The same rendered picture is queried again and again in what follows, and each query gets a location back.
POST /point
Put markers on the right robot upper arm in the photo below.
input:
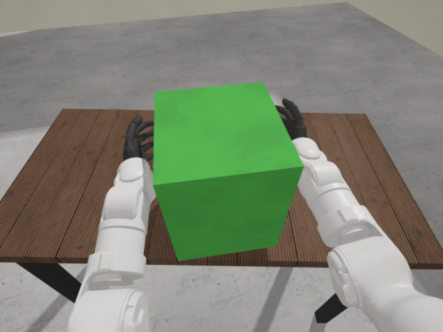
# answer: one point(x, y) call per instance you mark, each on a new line
point(370, 275)

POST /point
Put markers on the carton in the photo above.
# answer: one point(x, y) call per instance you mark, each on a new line
point(225, 169)

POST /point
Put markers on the robot right forearm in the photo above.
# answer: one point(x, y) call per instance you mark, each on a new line
point(340, 218)

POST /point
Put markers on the right robot hand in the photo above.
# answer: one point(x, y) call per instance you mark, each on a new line
point(293, 121)

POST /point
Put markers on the robot left forearm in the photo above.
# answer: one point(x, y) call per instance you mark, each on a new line
point(119, 254)

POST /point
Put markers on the left robot hand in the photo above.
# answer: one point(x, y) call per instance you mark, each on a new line
point(133, 147)

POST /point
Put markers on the left robot upper arm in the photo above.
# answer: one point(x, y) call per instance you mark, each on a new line
point(111, 310)

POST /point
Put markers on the table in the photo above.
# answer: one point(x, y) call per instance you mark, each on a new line
point(51, 213)

